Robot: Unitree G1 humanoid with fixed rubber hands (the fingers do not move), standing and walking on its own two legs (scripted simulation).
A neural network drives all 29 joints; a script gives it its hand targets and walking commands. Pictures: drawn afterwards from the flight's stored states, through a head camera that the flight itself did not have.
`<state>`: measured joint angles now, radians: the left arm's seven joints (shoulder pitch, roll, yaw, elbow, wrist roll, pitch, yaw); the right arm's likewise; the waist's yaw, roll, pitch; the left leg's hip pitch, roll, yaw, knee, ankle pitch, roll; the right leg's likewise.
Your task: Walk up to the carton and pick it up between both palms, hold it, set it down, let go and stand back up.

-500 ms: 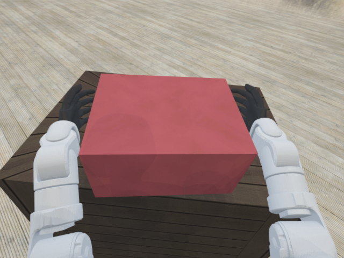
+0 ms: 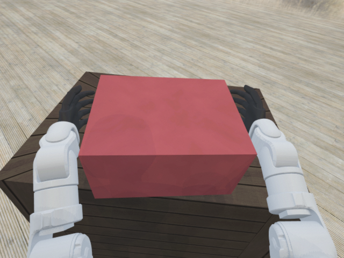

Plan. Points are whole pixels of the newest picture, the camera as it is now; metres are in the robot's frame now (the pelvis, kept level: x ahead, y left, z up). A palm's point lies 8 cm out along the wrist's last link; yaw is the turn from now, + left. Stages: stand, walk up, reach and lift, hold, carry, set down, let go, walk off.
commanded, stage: hold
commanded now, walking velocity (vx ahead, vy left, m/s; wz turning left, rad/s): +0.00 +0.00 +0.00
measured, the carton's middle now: (165, 134) +0.36 +0.00 +0.15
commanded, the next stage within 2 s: none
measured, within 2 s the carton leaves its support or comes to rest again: neither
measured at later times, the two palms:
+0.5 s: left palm (69, 124) +0.35 +0.21 +0.19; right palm (254, 120) +0.36 -0.19 +0.19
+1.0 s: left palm (70, 123) +0.35 +0.20 +0.19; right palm (254, 119) +0.36 -0.20 +0.20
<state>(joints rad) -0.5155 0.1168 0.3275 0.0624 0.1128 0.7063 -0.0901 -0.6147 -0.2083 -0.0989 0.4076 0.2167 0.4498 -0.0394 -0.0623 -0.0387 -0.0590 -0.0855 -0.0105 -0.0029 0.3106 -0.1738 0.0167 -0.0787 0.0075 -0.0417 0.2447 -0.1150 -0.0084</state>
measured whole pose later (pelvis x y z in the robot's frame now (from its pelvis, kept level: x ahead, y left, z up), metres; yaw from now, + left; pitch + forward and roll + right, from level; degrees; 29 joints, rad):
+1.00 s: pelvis +0.00 +0.00 +0.00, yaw +0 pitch -3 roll -1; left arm -0.50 0.11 0.33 0.04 0.11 0.70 -0.09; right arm -0.61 -0.21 -0.09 0.39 0.23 0.45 -0.04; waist -0.06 -0.04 -0.06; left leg -0.08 -0.01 0.00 0.31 -0.18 0.02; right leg -0.08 0.01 -0.04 0.24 -0.11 -0.01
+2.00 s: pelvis +0.00 +0.00 +0.00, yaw +0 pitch -3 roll -1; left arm -0.53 0.12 0.34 0.09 0.11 0.69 -0.09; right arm -0.63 -0.21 -0.10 0.42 0.21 0.44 -0.04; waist -0.06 -0.04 -0.06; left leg -0.09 -0.01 0.00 0.31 -0.17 0.02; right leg -0.08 0.01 -0.04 0.25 -0.11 -0.01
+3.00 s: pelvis +0.00 +0.00 +0.00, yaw +0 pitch -3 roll -1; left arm -0.52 0.12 0.33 0.08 0.11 0.70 -0.09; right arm -0.62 -0.21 -0.10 0.41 0.21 0.45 -0.04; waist -0.06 -0.04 -0.06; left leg -0.08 -0.01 -0.01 0.31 -0.17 0.01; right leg -0.07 0.01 -0.04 0.25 -0.11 -0.01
